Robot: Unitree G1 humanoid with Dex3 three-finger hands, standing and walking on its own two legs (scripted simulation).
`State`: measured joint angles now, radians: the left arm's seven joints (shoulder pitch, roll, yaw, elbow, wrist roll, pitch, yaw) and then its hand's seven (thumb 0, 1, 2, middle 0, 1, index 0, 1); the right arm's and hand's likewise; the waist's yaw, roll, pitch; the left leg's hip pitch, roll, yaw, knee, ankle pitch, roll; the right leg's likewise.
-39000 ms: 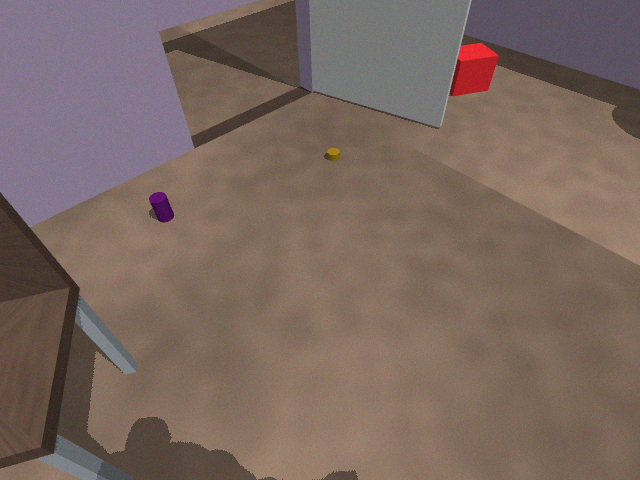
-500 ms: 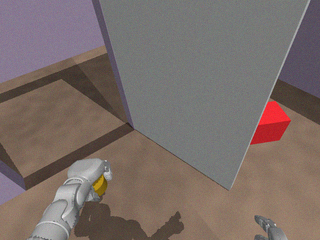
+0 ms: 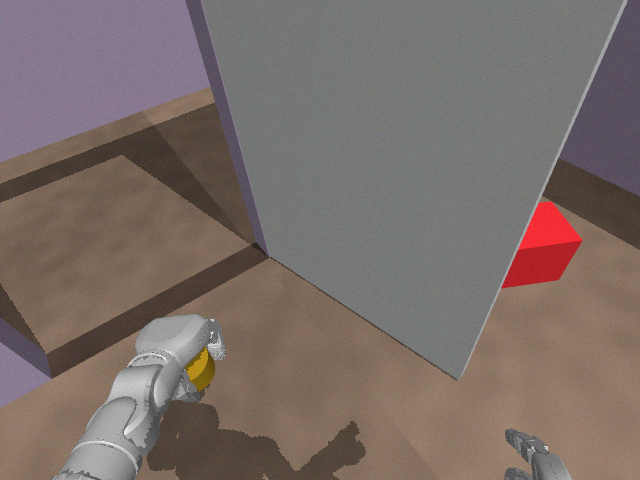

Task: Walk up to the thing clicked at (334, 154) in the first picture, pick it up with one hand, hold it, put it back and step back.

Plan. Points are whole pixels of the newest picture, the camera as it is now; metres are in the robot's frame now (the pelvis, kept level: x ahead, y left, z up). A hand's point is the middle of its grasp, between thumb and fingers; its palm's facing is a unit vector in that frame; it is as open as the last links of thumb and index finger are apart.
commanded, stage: hold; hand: left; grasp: from above
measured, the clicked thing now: (189, 366) +0.31 +0.23 -0.05
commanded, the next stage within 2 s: crouch in 0.04 s
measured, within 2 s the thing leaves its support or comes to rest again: neither
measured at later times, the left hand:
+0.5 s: hand (192, 389) +0.29 +0.23 -0.09, palm faces -0.46 -0.04 -0.89, open 7.9 cm
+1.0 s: hand (223, 408) +0.35 +0.26 -0.33, palm faces -0.43 +0.02 -0.90, open 7.9 cm
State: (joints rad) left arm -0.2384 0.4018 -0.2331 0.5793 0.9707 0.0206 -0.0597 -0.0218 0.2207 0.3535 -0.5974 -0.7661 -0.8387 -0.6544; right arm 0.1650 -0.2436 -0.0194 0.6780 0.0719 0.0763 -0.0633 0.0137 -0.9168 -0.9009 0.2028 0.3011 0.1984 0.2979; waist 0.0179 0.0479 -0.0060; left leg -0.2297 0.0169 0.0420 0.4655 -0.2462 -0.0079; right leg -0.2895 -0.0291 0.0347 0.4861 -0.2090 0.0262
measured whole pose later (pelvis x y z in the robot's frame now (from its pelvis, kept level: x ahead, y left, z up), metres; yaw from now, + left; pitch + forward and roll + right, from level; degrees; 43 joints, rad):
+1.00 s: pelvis -0.06 +0.01 -0.21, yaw +1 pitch +32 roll -2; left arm -0.69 0.45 -0.06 1.20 1.16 -0.07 0.35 -0.03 0.22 0.37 -0.59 -0.74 -0.83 -0.68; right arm 0.24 -0.24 -0.08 0.74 -0.04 0.01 -0.01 0.01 -0.91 -0.90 0.20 0.30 0.20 0.30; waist -0.14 0.05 -0.20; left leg -1.57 0.01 -0.02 1.64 -0.62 0.01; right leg -1.58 -0.03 0.01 1.58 -0.55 0.05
